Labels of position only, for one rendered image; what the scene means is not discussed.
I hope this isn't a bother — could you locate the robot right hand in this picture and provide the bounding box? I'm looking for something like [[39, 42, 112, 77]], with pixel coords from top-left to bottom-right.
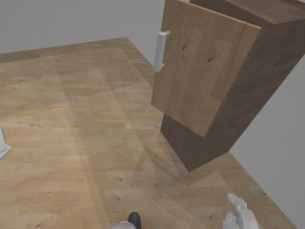
[[222, 193, 259, 229]]

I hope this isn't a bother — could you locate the robot left hand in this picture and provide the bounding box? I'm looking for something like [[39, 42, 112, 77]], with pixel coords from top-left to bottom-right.
[[0, 125, 11, 160]]

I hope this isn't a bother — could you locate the left robot foot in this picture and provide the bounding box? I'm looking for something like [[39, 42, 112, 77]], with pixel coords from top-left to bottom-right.
[[128, 212, 141, 229]]

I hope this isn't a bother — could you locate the cupboard door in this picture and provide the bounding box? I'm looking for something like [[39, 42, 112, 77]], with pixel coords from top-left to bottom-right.
[[151, 0, 261, 137]]

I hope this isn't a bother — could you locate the handle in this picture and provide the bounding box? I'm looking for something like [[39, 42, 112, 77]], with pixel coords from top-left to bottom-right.
[[153, 31, 171, 72]]

